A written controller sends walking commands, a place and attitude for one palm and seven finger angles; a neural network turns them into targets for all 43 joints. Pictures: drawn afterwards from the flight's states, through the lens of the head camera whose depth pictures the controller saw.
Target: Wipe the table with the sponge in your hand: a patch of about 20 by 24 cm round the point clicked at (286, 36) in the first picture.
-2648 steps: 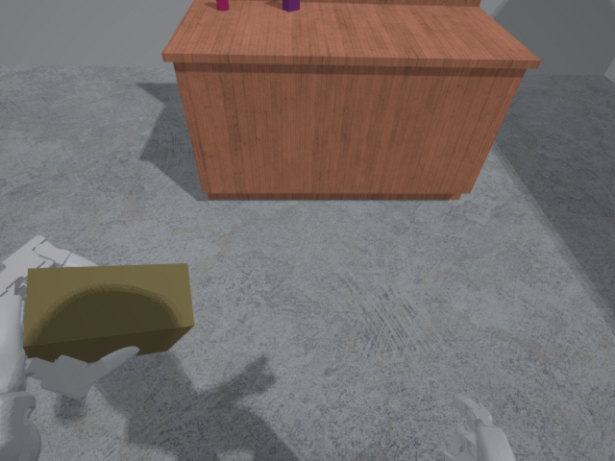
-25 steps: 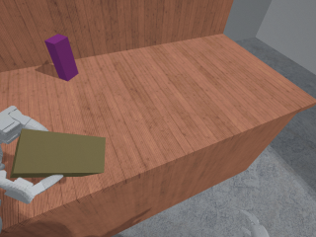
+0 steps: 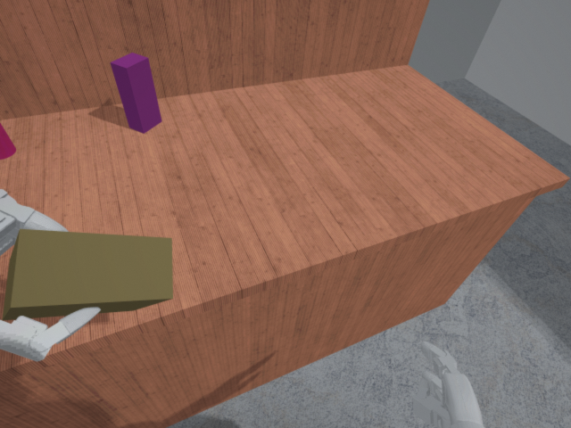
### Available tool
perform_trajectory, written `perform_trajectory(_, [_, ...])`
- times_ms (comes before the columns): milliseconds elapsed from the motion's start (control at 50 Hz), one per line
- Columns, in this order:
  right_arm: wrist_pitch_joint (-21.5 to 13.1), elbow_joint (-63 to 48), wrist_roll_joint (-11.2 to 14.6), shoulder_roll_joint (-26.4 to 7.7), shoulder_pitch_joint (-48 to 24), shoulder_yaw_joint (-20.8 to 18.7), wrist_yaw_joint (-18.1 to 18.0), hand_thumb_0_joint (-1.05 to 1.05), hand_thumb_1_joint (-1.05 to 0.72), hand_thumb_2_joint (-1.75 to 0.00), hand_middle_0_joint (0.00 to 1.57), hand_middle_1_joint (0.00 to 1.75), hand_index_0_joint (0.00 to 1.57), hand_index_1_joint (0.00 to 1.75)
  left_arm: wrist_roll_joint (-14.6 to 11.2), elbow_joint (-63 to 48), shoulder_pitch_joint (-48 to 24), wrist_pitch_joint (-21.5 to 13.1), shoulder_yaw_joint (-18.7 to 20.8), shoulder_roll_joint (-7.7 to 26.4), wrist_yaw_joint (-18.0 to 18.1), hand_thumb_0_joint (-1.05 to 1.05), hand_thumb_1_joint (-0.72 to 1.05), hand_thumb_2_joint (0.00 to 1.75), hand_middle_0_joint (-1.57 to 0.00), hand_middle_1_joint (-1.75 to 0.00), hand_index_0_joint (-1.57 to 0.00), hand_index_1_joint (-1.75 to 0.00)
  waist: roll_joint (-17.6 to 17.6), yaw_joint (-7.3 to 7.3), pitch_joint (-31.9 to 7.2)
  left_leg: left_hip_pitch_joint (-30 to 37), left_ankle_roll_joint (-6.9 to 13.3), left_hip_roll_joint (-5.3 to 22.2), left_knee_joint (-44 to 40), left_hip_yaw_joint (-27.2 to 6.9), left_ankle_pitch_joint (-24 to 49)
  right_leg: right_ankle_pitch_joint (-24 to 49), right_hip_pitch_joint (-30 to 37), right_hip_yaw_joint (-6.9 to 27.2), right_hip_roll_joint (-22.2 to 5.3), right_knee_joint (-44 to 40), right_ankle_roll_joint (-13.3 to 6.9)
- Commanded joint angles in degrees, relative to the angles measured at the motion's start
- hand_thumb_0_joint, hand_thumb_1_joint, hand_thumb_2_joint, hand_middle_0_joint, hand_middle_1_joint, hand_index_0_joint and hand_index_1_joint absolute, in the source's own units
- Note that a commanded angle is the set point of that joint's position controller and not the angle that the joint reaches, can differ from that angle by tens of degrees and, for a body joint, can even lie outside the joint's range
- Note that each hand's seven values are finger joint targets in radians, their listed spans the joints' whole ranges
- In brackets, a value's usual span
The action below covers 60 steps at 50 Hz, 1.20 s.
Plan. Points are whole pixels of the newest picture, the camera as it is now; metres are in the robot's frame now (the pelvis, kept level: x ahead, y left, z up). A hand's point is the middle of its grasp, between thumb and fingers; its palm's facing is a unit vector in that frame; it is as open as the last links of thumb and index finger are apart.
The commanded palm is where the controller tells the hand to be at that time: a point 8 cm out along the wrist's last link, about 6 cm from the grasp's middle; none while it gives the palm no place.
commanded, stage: step back with the hand held close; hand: left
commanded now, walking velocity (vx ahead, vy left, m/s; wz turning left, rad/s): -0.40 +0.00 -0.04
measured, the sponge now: (111, 278) +0.23 +0.22 +0.15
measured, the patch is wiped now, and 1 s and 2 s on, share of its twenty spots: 0.90 0.90 0.90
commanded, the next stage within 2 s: stop stepping back and stand still in 0.40 s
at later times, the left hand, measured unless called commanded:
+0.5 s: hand out of the picture +0.05 +0.26 +0.19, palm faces +0.46 -0.83 -0.33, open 10.2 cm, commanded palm -0.01 +0.28 +0.21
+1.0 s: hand out of the picture -0.12 +0.22 +0.18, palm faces +0.42 -0.85 -0.31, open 10.2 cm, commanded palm -0.16 +0.24 +0.21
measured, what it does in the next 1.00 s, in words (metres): walks backwards: right foot, then left foot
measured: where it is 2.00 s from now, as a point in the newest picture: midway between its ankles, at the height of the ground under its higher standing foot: outside the picture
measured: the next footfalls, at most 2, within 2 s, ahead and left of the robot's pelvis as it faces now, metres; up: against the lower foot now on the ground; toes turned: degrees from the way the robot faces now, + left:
right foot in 0.10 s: +0.05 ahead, -0.14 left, +0.00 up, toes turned +2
left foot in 0.34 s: -0.09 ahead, +0.13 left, +0.00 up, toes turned +3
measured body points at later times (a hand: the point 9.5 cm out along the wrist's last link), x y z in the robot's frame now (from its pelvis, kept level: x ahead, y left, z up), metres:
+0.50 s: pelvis -0.16 +0.00 +0.00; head -0.16 +0.04 +0.45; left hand +0.02 +0.30 +0.21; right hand +0.00 -0.24 -0.06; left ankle -0.13 +0.13 -0.72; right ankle -0.10 -0.13 -0.66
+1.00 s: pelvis -0.34 -0.03 -0.02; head -0.38 +0.00 +0.42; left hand -0.15 +0.26 +0.20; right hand -0.20 -0.28 -0.07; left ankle -0.38 +0.08 -0.72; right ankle -0.28 -0.13 -0.66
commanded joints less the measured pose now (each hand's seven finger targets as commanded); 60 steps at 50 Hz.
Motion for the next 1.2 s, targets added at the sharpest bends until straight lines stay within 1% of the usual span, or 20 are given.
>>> perform_trajectory(0, [-3.6, -6.1, 0.8, -8.5, -2.2, -3.0, 0.6, 0.0, -0.9, -0.9, 0.2, 0.3, 0.2, 0.3, 0.3, -10.4, -9.5, -2.5, 0.2, 3.5, 0.5, 0.0, 0.1, 1.3, -1.2, -1.6, -1.2, -1.6, 11.6, -0.33, -6.6, 10.0, 4.5, 15.4, -10.8, -12.3, 30.7, 3.6, 3.5, 1.1, -0.7, -9.9, 0.0])
perform_trajectory(80, [-3.3, -7.6, 0.9, -9.0, -5.4, -2.2, 0.8, 0.0, -0.9, -0.9, 0.2, 0.3, 0.2, 0.3, 1.2, -10.7, -11.0, -3.2, -0.5, 4.5, -0.4, 0.0, 0.1, 1.3, -1.2, -1.6, -1.2, -1.6, 8.6, -0.2, -4.1, -2.8, 2.1, 10.4, -3.1, -9.9, 3.7, 23.5, 15.0, 2.0, -3.4, -23.7, -1.7])
perform_trajectory(120, [-2.7, -7.5, 1.3, -7.7, -4.4, -3.3, 0.6, 0.0, -0.9, -0.9, 0.2, 0.3, 0.2, 0.3, 0.4, -12.8, -10.9, -4.4, 1.7, 8.4, -0.1, 0.0, 0.1, 1.3, -1.2, -1.6, -1.2, -1.6, -6.5, -1.05, -6.9, -5.1, -2.4, 1.0, 14.2, -2.3, -9.7, 35.6, 11.6, 14.9, -17.1, -26.1, -9.0])
perform_trajectory(160, [-1.7, -8.1, 2.2, -7.2, -5.7, -4.2, 0.2, 0.0, -0.9, -0.9, 0.2, 0.3, 0.2, 0.3, -0.4, -14.2, -6.5, -4.5, 2.3, 7.7, -0.2, 0.0, 0.1, 1.3, -1.2, -1.6, -1.2, -1.6, -8.0, -0.35, -8.8, -0.2, -2.8, 2.9, 34.3, -4.9, -12.4, 30.9, 2.2, 16.5, -23.6, -28.7, -13.0])
perform_trajectory(300, [-0.9, -8.4, 1.0, -7.9, -3.4, -3.6, -0.7, 0.0, -0.9, -0.9, 0.2, 0.3, 0.2, 0.3, -1.9, -15.8, -1.7, -5.1, 7.2, 9.4, 1.0, 0.0, 0.1, 1.3, -1.2, -1.6, -1.2, -1.6, 2.3, -2.54, -10.1, 8.4, -1.7, 5.5, -11.4, 0.5, -1.3, 22.9, 1.7, 5.5, -10.8, -11.3, -4.3])
perform_trajectory(340, [-3.3, -7.7, 0.8, -9.2, -2.3, -4.8, -0.9, 0.0, -0.9, -0.9, 0.2, 0.3, 0.2, 0.3, -2.1, -17.2, -4.7, -5.7, 7.2, 8.8, 1.4, 0.0, 0.1, 1.3, -1.2, -1.6, -1.2, -1.6, 18.8, -2.27, -7.9, 14.3, 4.7, 20.8, -19.2, -13.9, 23.6, -1.8, -10.1, -0.4, 0.8, 8.9, 0.2])
perform_trajectory(420, [-6.4, -3.6, 0.4, -7.9, -2.1, -4.6, 0.3, 0.0, -0.9, -0.9, 0.2, 0.3, 0.2, 0.3, -0.7, -21.0, -13.7, -4.7, 2.9, 6.8, 2.0, 0.0, 0.1, 1.3, -1.2, -1.6, -1.2, -1.6, 13.4, -2.8, -6.4, 12.6, 6.9, 20.8, -11.4, -12.1, 39.6, -5.7, -11.5, 5.5, 0.3, 21.7, 1.4])
perform_trajectory(540, [-7.4, -5.8, 1.5, -8.8, -2.5, -3.7, 1.8, 0.0, -0.9, -0.9, 0.2, 0.3, 0.2, 0.3, -0.2, -11.8, -7.5, -3.6, 1.6, 4.3, 1.5, 0.0, 0.1, 1.3, -1.2, -1.6, -1.2, -1.6, 19.3, -2.24, -2.3, -1.7, 3.9, 15.3, -15.4, -9.9, -10.9, 3.4, 5.8, -1.5, -0.6, -0.7, 0.5])
perform_trajectory(620, [-5.0, -6.1, 1.4, -8.4, -1.9, -2.8, 1.7, 0.0, -0.9, -0.9, 0.2, 0.3, 0.2, 0.3, 0.6, -5.5, -5.3, -3.4, 4.3, 7.6, 0.4, 0.0, 0.1, 1.3, -1.2, -1.6, -1.2, -1.6, 4.6, -1.41, -3.9, -7.3, 0.1, 4.9, 5.2, -0.6, -21.5, 12.0, 16.0, -6.0, -0.7, -20.9, -1.6])
perform_trajectory(640, [-4.3, -6.7, 1.9, -7.3, -2.3, -2.9, 1.6, 0.0, -0.9, -0.9, 0.2, 0.3, 0.2, 0.3, 0.2, -6.0, -7.0, -4.1, 3.7, 7.9, -0.1, 0.0, 0.1, 1.3, -1.2, -1.6, -1.2, -1.6, -6.1, -1.18, -3.7, -7.1, -1.1, 0.3, 24.5, 3.6, -17.5, 17.3, 12.8, 0.4, -7.6, -26.1, -5.2])
perform_trajectory(680, [-4.0, -5.8, 2.8, -8.9, -1.5, -4.7, 1.6, 0.0, -0.9, -0.9, 0.2, 0.3, 0.2, 0.3, -0.8, -7.1, -10.7, -4.6, 3.3, 8.7, -1.1, 0.0, 0.1, 1.3, -1.2, -1.6, -1.2, -1.6, -17.0, -2.44, -5.9, -7.9, -2.3, 0.5, 50.0, -4.8, -8.4, 21.6, 2.4, 16.2, -18.9, -30.3, -11.3])
perform_trajectory(760, [-1.0, -5.8, 2.8, -6.8, -4.5, -2.8, 2.7, 0.0, -0.9, -0.9, 0.2, 0.3, 0.2, 0.3, -1.2, -6.6, -10.1, -4.1, 4.7, 9.8, -2.9, 0.0, 0.1, 1.3, -1.2, -1.6, -1.2, -1.6, -0.9, -4.69, 1.3, 2.7, 0.5, 5.9, 41.6, -4.5, -1.5, -2.3, -22.9, 2.9, -14.7, -26.9, -7.4])
perform_trajectory(860, [-5.2, -6.4, 2.7, -8.4, 0.0, -2.4, 0.8, 0.0, -0.9, -0.9, 0.2, 0.3, 0.2, 0.3, -1.4, -13.7, -13.3, -4.5, 4.9, 9.6, -0.8, 0.0, 0.1, 1.3, -1.2, -1.6, -1.2, -1.6, 13.5, -2.53, -7.8, 10.8, 4.0, 5.0, -15.0, 0.0, -8.1, -2.2, -6.8, -2.1, -5.9, 0.6, -4.7])
perform_trajectory(880, [-6.0, -7.1, 2.0, -8.8, 0.1, -3.1, 0.6, 0.0, -0.9, -0.9, 0.2, 0.3, 0.2, 0.3, -1.2, -14.4, -14.0, -4.5, 5.2, 10.0, -0.5, 0.0, 0.1, 1.3, -1.2, -1.6, -1.2, -1.6, 24.3, -2.35, -7.4, 11.8, 5.6, 8.7, -22.1, -5.0, -2.8, -5.7, -9.4, -6.1, 0.8, 18.8, -2.3])
perform_trajectory(920, [-9.0, -8.2, 2.3, -7.3, -0.7, -3.5, 0.2, 0.0, -0.9, -0.9, 0.2, 0.3, 0.2, 0.3, 0.3, -16.3, -15.1, -6.3, 5.9, 11.8, 0.0, 0.0, 0.1, 1.3, -1.2, -1.6, -1.2, -1.6, 28.5, -2.54, -9.3, 14.3, 9.3, 16.3, -16.8, -14.0, 20.1, -7.9, -16.3, -2.6, -0.2, 31.3, -1.2])
perform_trajectory(940, [-8.7, -6.4, 1.6, -6.0, -1.0, -2.3, 1.1, 0.0, -0.9, -0.9, 0.2, 0.3, 0.2, 0.3, 0.4, -17.4, -18.8, -6.1, 4.6, 11.9, -0.1, 0.0, 0.1, 1.3, -1.2, -1.6, -1.2, -1.6, 26.9, -4.14, -4.1, 8.7, 10.0, 18.1, -19.2, -22.6, 15.3, -6.5, -19.8, 2.6, -2.2, 34.7, -0.9])
perform_trajectory(1000, [-8.2, -1.2, 2.9, -7.5, 0.2, -2.2, 2.4, 0.0, -0.9, -0.9, 0.2, 0.3, 0.2, 0.3, -0.5, -2.7, -15.6, -5.4, 0.2, 6.1, -0.8, 0.0, 0.1, 1.3, -1.2, -1.6, -1.2, -1.6, 5.3, -2.61, 7.6, 1.3, 10.6, 18.7, -20.1, -19.7, 1.7, 3.0, -16.2, 2.7, -4.8, 22.8, -1.1])
perform_trajectory(1120, [-5.6, -4.3, 1.8, -9.0, -1.2, -1.8, 0.8, 0.0, -0.9, -0.9, 0.2, 0.3, 0.2, 0.3, -1.3, 0.8, -7.0, -2.7, 1.6, 5.3, -1.9, 0.0, 0.1, 1.3, -1.2, -1.6, -1.2, -1.6, 8.3, -1.89, 0.1, -3.0, 5.0, 7.8, -0.2, -4.1, -10.8, 13.5, 17.3, -9.0, -0.8, -19.6, -1.0])
perform_trajectory(1140, [-4.9, -5.1, 2.1, -8.7, -2.0, -2.1, 0.9, 0.0, -0.9, -0.9, 0.2, 0.3, 0.2, 0.3, -1.6, 0.1, -5.7, -2.7, 2.2, 6.2, -2.0, 0.0, 0.1, 1.3, -1.2, -1.6, -1.2, -1.6, 0.7, -0.98, -2.4, -9.3, 3.7, 4.2, 10.5, 0.2, -16.0, 9.9, 23.3, -3.3, -4.7, -21.5, -3.4])
perform_trajectory(1180, [-4.3, -6.2, 2.4, -7.7, -3.8, -3.3, 0.8, 0.0, -0.9, -0.9, 0.2, 0.3, 0.2, 0.3, -2.1, -5.7, -9.9, -4.3, 5.0, 9.1, -2.2, 0.0, 0.1, 1.3, -1.2, -1.6, -1.2, -1.6, -12.6, -1.61, -3.3, -14.7, 1.3, 1.4, 33.8, -0.2, -13.9, -10.8, 14.4, 27.0, -21.3, -35.2, -11.1])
